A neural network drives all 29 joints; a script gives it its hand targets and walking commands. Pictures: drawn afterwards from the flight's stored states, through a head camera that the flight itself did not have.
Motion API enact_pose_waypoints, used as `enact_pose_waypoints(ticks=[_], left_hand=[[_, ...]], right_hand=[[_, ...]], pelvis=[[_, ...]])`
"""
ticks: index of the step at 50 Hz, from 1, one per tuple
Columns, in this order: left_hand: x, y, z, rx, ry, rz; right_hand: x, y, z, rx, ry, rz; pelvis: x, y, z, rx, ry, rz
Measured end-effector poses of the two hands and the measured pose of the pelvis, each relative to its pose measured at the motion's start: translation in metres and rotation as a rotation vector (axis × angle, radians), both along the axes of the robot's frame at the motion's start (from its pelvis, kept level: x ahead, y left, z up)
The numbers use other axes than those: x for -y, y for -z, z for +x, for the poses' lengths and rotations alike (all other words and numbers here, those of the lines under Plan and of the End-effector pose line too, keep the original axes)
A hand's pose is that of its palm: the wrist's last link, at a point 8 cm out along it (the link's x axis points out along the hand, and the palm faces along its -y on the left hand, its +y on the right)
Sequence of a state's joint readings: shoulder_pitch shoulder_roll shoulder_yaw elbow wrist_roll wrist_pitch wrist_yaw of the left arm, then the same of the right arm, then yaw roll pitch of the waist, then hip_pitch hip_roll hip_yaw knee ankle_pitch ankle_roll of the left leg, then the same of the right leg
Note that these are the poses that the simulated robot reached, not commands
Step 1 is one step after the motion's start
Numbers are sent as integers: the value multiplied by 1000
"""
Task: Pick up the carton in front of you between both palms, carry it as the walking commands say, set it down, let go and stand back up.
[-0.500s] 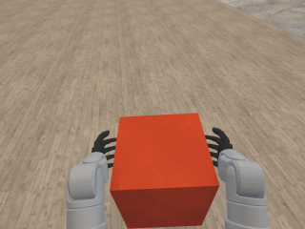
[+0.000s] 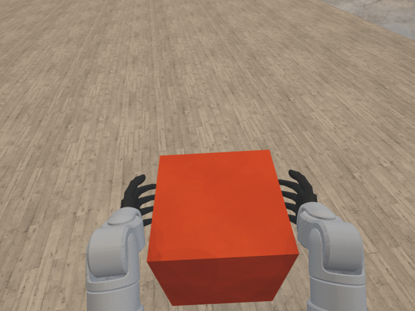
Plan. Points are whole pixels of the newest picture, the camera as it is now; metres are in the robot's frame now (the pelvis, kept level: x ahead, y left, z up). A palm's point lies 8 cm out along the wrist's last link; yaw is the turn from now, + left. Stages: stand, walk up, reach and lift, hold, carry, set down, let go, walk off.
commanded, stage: carry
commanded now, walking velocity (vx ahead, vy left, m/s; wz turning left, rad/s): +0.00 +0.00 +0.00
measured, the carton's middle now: (218, 231) +0.28 +0.00 +0.02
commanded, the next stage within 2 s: hold in 1.78 s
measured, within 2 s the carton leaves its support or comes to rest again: neither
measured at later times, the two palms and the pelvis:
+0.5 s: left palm (150, 137) +0.50 +0.15 +0.09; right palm (271, 130) +0.50 -0.14 +0.10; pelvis +0.23 +0.00 +0.00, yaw -1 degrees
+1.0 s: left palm (162, 139) +0.52 +0.13 +0.07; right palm (278, 138) +0.51 -0.17 +0.07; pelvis +0.25 -0.01 +0.00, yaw -2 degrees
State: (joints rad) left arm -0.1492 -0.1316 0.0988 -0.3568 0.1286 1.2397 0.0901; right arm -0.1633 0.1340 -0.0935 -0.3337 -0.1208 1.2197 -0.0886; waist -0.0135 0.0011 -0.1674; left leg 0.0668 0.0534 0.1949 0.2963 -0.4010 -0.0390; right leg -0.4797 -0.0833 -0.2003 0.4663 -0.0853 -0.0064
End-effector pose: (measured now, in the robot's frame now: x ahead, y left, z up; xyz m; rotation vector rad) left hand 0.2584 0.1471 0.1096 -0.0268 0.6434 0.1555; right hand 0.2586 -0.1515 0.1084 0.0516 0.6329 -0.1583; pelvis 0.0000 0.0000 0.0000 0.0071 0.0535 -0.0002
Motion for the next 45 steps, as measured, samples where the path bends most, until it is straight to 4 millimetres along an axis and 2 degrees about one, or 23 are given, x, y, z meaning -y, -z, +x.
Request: enact_pose_waypoints(ticks=[3,7,12,17,20,24,29,34,39,45], left_hand=[[11,11,42,-38,-12,26],[13,20,76,-132,-42,23],[11,9,122,-112,-54,25],[6,-1,175,-40,-26,9],[-1,3,207,-15,-9,-13],[-6,16,235,-65,-12,-44],[-3,22,260,-90,5,-33],[3,18,275,-75,25,-17],[9,17,276,-73,32,-6],[14,27,268,-83,39,8]], right_hand=[[11,16,47,-37,-14,20],[13,27,88,-132,-28,40],[10,18,137,-111,-45,35],[5,3,182,-38,-20,20],[-2,0,208,-14,-6,-7],[-7,5,237,-63,-10,-42],[-4,14,257,-88,10,-26],[2,16,265,-72,30,-10],[8,17,266,-71,31,-6],[13,25,258,-80,21,-17]], pelvis=[[12,7,38,-1,-14,-18],[21,-8,72,-12,-28,5],[21,-19,116,-19,-20,18],[11,-16,165,-7,-11,0],[2,-6,198,6,-1,-12],[-2,-5,228,-5,19,15],[-5,-4,248,-24,31,10],[-5,-4,257,-32,34,7],[0,-4,261,-32,36,8],[6,-2,259,-21,37,11]])
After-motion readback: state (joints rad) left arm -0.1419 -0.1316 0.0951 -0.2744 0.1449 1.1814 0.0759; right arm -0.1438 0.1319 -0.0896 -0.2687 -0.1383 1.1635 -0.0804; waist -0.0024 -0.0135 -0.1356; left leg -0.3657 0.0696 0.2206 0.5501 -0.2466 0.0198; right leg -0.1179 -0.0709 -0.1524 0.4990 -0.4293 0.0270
